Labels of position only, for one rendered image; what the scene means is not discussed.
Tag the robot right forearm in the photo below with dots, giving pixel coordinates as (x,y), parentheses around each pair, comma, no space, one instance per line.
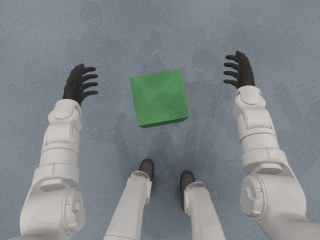
(260,148)

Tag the robot left forearm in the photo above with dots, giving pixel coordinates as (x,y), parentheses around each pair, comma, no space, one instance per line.
(60,150)

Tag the carton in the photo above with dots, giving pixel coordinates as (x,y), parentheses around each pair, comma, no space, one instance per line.
(159,99)

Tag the right robot upper arm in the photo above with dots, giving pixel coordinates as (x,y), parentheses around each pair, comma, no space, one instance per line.
(277,204)

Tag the left robot hand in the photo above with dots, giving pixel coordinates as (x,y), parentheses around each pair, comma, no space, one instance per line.
(74,87)

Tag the right robot hand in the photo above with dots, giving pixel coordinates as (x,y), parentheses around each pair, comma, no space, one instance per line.
(244,76)

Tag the left robot upper arm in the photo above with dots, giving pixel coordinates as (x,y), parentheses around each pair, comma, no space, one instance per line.
(52,215)

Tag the right robot thigh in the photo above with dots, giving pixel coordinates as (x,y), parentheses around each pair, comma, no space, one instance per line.
(205,223)

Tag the left robot thigh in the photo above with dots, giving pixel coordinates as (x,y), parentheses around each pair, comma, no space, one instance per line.
(126,222)

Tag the robot thigh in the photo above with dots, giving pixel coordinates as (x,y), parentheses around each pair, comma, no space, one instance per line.
(205,223)
(126,222)

